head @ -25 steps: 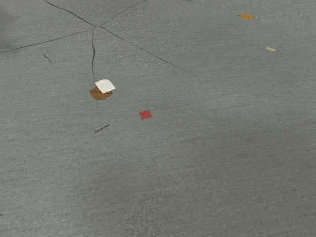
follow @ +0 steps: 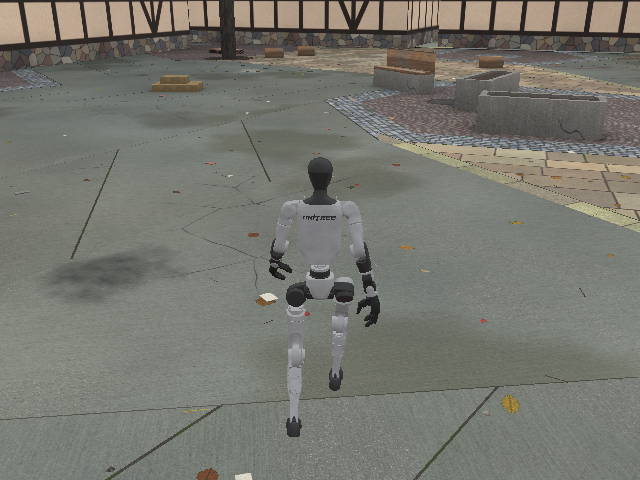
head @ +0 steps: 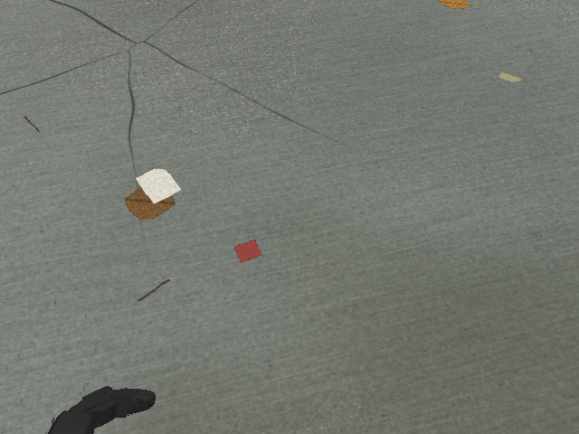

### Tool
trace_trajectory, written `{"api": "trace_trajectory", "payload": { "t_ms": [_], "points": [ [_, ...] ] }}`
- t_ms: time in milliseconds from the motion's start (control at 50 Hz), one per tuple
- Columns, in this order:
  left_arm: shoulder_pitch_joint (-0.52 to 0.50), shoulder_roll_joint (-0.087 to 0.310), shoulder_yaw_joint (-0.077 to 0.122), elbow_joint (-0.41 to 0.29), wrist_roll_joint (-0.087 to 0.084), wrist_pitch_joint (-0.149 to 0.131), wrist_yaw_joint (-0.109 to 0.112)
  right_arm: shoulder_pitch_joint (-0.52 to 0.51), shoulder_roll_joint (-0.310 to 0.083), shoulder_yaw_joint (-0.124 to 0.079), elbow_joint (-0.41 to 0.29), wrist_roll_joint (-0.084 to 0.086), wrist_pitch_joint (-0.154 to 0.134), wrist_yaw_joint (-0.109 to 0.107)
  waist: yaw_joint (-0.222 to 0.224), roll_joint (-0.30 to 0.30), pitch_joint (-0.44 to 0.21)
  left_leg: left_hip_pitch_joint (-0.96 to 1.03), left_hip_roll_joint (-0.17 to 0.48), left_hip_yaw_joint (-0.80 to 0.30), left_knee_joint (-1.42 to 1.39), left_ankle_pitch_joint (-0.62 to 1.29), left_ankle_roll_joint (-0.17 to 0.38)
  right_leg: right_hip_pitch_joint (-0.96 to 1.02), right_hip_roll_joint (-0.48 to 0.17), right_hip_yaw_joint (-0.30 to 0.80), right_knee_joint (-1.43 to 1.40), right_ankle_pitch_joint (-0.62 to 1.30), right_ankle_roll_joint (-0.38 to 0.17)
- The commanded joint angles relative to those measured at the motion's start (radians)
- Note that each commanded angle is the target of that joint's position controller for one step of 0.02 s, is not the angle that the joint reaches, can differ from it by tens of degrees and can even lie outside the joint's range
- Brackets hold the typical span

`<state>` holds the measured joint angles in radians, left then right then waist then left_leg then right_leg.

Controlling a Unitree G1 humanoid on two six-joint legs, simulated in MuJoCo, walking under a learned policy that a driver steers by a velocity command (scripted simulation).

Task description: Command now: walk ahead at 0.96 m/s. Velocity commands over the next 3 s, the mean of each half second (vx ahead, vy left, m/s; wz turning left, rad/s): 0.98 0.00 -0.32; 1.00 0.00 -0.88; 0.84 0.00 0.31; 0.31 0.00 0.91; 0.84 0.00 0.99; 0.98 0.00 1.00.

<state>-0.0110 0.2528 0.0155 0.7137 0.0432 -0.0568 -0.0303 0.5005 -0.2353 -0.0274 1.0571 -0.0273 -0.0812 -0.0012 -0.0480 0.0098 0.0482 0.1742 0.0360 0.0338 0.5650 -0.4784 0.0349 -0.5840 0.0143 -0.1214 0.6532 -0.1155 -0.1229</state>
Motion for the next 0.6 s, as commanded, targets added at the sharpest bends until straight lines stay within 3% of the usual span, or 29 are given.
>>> {"api": "trace_trajectory", "payload": {
  "t_ms": [20, 40, 60, 80, 100, 120, 180, 240, 260, 300, 360, 380, 400, 420, 440, 460, 480, 500, 520, 540, 560, 600],
  "points": [
    [0.5, 0.283, 0.102, 0.12, -0.001, -0.004, 0.014, -0.028, -0.102, -0.022, -0.134, 0.03, -0.044, 0.018, 0.188, -0.23, -0.385, -0.851, -0.096, -0.199, 0.915, 0.068, 0.104, 0.973, -0.364, 1.002, -0.433, -0.803, -0.135],
    [0.392, 0.224, 0.093, 0.124, 0.0, -0.011, 0.012, -0.129, -0.13, -0.032, -0.165, 0.035, -0.046, 0.013, 0.137, -0.137, -0.192, -0.925, -0.026, -0.158, 0.927, 0.183, 0.112, 0.831, -0.338, 0.815, -0.423, -0.65, -0.119],
    [0.35, 0.156, 0.08, 0.127, -0.005, -0.022, 0.007, -0.179, -0.123, -0.024, -0.174, 0.025, -0.048, 0.014, 0.118, -0.007, -0.12, -0.888, 0.021, -0.137, 0.866, 0.259, 0.109, 0.675, -0.312, 0.663, -0.419, -0.465, -0.116],
    [0.317, 0.118, 0.069, 0.14, -0.005, -0.03, 0.008, -0.191, -0.095, -0.02, -0.176, 0.01, -0.039, 0.019, 0.074, 0.016, -0.076, -0.835, 0.052, -0.135, 0.808, 0.275, 0.104, 0.551, -0.262, 0.555, -0.437, -0.388, -0.09],
    [0.311, 0.083, 0.055, 0.156, -0.007, -0.036, 0.011, -0.161, -0.072, -0.012, -0.183, -0.006, -0.023, 0.028, 0.026, -0.029, -0.068, -0.779, 0.069, -0.138, 0.77, 0.274, 0.09, 0.458, -0.24, 0.493, -0.457, -0.367, -0.083],
    [0.319, 0.058, 0.047, 0.172, -0.012, -0.043, 0.012, -0.168, -0.052, -0.007, -0.184, -0.015, -0.006, 0.038, 0.01, -0.043, -0.041, -0.764, 0.086, -0.135, 0.741, 0.265, 0.077, 0.396, -0.219, 0.447, -0.491, -0.369, -0.08],
    [0.39, 0.071, 0.045, 0.207, -0.034, -0.065, 0.014, -0.326, -0.044, 0.005, -0.252, -0.025, 0.018, 0.053, 0.015, -0.038, 0.081, -0.903, 0.133, -0.078, 0.628, 0.331, 0.034, 0.331, -0.188, 0.367, -0.59, -0.291, -0.101],
    [0.454, 0.072, 0.043, 0.214, -0.044, -0.072, 0.013, -0.53, -0.059, 0.019, -0.339, -0.026, 0.006, 0.06, 0.057, -0.001, 0.143, -0.89, 0.108, -0.008, 0.319, 0.503, -0.015, 0.302, -0.119, 0.276, -0.633, -0.046, -0.114],
    [0.461, 0.082, 0.045, 0.212, -0.046, -0.074, 0.016, -0.566, -0.048, 0.028, -0.353, -0.02, 0.0, 0.067, 0.065, -0.008, 0.139, -0.808, 0.084, 0.013, 0.202, 0.569, -0.02, 0.282, -0.101, 0.249, -0.639, 0.05, -0.104],
    [0.49, 0.13, 0.055, 0.215, -0.054, -0.081, 0.022, -0.611, -0.045, 0.034, -0.372, -0.004, -0.004, 0.071, 0.081, -0.025, 0.115, -0.672, 0.041, 0.037, 0.074, 0.664, -0.015, 0.317, -0.124, 0.258, -0.67, 0.235, -0.095],
    [0.506, 0.171, 0.062, 0.221, -0.052, -0.072, 0.028, -0.624, -0.094, 0.022, -0.393, -0.003, -0.002, 0.047, 0.08, -0.041, 0.05, -0.636, -0.01, 0.029, -0.029, 0.615, 0.006, 0.564, -0.148, 0.264, -0.549, 0.576, -0.073],
    [0.508, 0.191, 0.066, 0.223, -0.047, -0.067, 0.032, -0.57, -0.121, 0.011, -0.385, -0.005, -0.004, 0.035, 0.053, -0.068, -0.009, -0.565, -0.043, 0.025, -0.045, 0.534, 0.015, 0.629, -0.155, 0.27, -0.444, 0.749, -0.056],
    [0.506, 0.218, 0.072, 0.226, -0.034, -0.06, 0.035, -0.452, -0.162, -0.006, -0.356, -0.001, -0.009, 0.021, -0.001, -0.098, -0.094, -0.435, -0.068, 0.012, -0.038, 0.429, 0.028, 0.652, -0.158, 0.277, -0.28, 0.852, -0.041],
    [0.477, 0.24, 0.079, 0.22, -0.027, -0.049, 0.036, -0.265, -0.199, -0.025, -0.306, 0.003, -0.014, 0.004, -0.095, -0.099, -0.188, -0.227, -0.06, 0.008, -0.058, 0.374, 0.033, 0.584, -0.134, 0.267, -0.04, 0.79, -0.029],
    [0.452, 0.189, 0.072, 0.199, -0.019, -0.049, 0.034, -0.076, -0.263, -0.05, -0.271, -0.014, -0.016, -0.019, -0.167, -0.076, -0.297, 0.029, 0.082, -0.105, -0.006, 0.21, 0.042, 0.392, -0.088, 0.259, 0.242, 0.554, -0.028],
    [0.581, -0.018, 0.031, 0.147, -0.067, -0.051, 0.028, -0.031, -0.344, -0.074, -0.27, -0.071, -0.02, -0.023, -0.059, 0.227, -0.469, 0.327, 0.431, -0.608, -0.088, -0.149, 0.127, 0.026, 0.031, 0.194, 0.648, -0.219, 0.0],
    [0.523, 0.068, 0.041, 0.12, -0.083, -0.048, 0.032, -0.078, -0.294, -0.074, -0.286, -0.045, -0.011, -0.007, -0.066, 0.258, -0.521, 0.287, 0.448, -0.885, -0.285, -0.29, 0.147, -0.083, 0.036, 0.224, 0.78, -0.305, -0.021],
    [0.408, 0.107, 0.053, 0.111, -0.068, -0.038, 0.036, -0.181, -0.211, -0.06, -0.285, -0.038, -0.014, -0.002, -0.045, 0.155, -0.306, 0.127, 0.384, -0.685, -0.301, -0.269, 0.117, -0.156, -0.032, 0.213, 0.776, -0.195, -0.028],
    [0.359, 0.104, 0.052, 0.109, -0.055, -0.031, 0.027, -0.225, -0.145, -0.047, -0.278, -0.032, -0.018, 0.002, -0.031, 0.053, -0.194, -0.016, 0.351, -0.521, -0.3, -0.083, 0.104, -0.145, -0.07, 0.204, 0.729, -0.137, -0.023],
    [0.325, 0.087, 0.054, 0.105, -0.044, -0.019, 0.015, -0.227, -0.118, -0.041, -0.258, -0.034, -0.02, 0.0, -0.015, 0.022, -0.125, -0.121, 0.305, -0.39, -0.322, 0.071, 0.078, -0.116, -0.096, 0.203, 0.697, -0.126, -0.019],
    [0.337, 0.062, 0.052, 0.089, -0.027, -0.001, 0.004, -0.212, -0.097, -0.033, -0.233, -0.026, -0.026, -0.003, 0.023, 0.07, -0.1, -0.193, 0.293, -0.302, -0.333, 0.141, 0.071, -0.09, -0.114, 0.201, 0.683, -0.124, -0.007],
    [0.282, 0.015, 0.043, 0.056, -0.015, 0.033, -0.013, -0.183, -0.048, -0.023, -0.187, 0.001, -0.04, 0.005, 0.048, 0.066, -0.042, -0.257, 0.251, -0.152, -0.368, 0.23, 0.034, -0.113, -0.149, 0.188, 0.674, -0.112, 0.003]
  ]
}}
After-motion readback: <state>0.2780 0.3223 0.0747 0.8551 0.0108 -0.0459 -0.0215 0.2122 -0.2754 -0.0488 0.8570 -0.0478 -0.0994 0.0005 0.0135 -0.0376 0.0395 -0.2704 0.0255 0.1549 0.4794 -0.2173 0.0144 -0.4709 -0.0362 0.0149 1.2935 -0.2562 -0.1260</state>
